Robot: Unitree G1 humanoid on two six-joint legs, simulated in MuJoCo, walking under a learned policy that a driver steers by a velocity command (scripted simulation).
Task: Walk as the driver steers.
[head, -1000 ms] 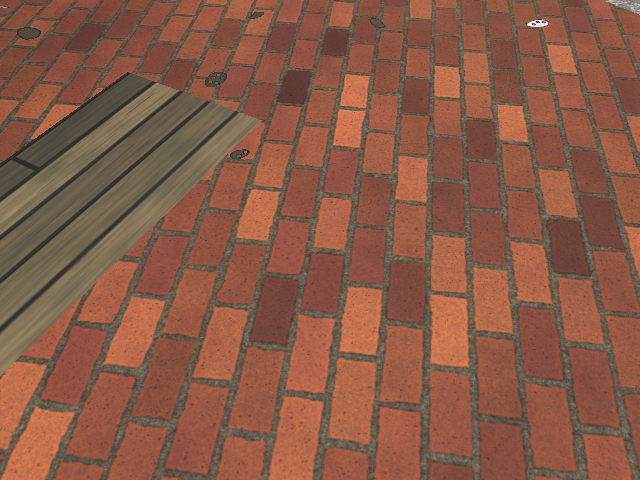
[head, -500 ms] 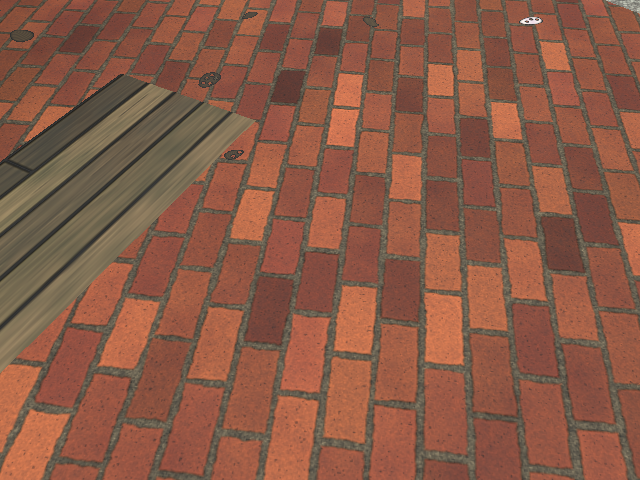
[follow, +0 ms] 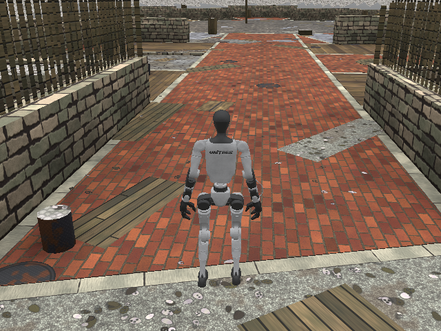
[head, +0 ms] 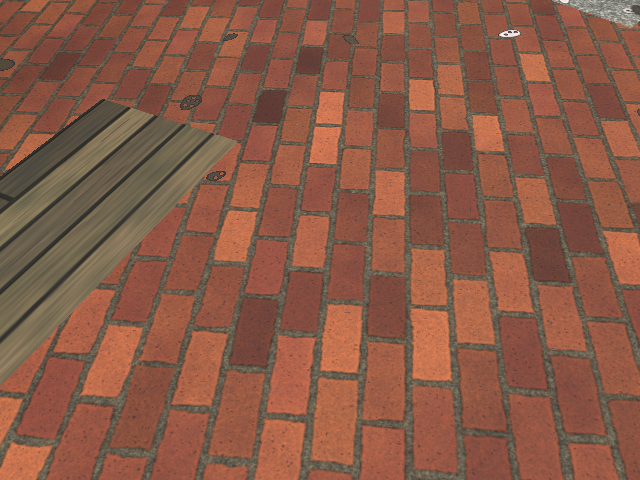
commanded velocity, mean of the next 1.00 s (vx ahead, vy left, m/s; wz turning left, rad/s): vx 0.45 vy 0.00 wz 0.00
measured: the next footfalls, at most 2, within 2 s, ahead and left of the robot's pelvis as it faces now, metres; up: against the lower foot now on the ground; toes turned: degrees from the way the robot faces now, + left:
left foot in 0.48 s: +0.40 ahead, +0.12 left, +0.00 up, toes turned +2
right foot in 1.02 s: +0.70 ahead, -0.13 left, +0.00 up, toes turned -2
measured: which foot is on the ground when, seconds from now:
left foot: down 0.00-0.04, up 0.06-0.46, down 0.48-1.00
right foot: down 0.00-0.50, up 0.52-1.00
